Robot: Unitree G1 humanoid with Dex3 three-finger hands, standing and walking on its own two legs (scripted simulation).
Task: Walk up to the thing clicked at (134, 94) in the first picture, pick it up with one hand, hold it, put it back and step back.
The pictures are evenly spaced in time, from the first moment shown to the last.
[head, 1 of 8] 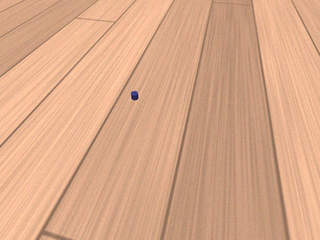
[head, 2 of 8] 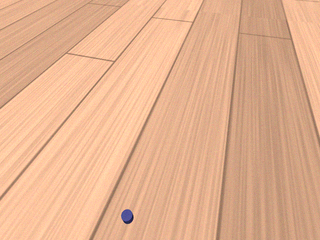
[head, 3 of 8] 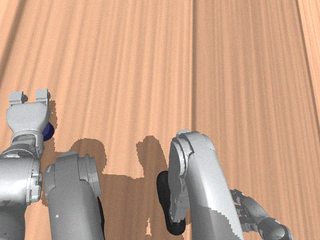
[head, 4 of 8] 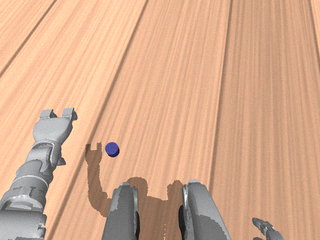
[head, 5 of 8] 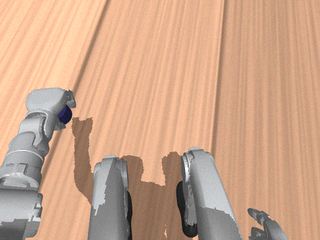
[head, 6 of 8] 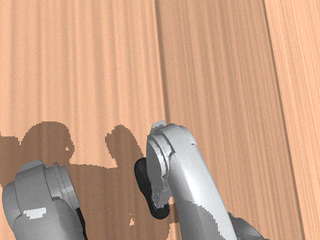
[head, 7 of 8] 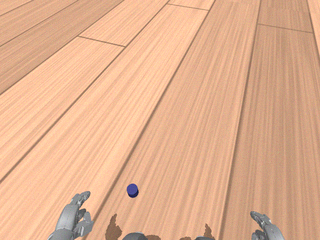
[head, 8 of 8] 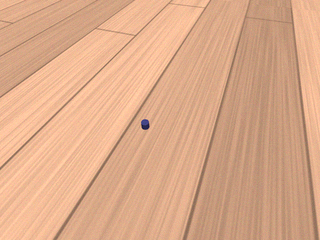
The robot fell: no
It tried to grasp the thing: yes
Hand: left
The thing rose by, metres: 0.69
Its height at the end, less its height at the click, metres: +0.00
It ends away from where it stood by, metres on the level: 0.07
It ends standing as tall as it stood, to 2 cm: yes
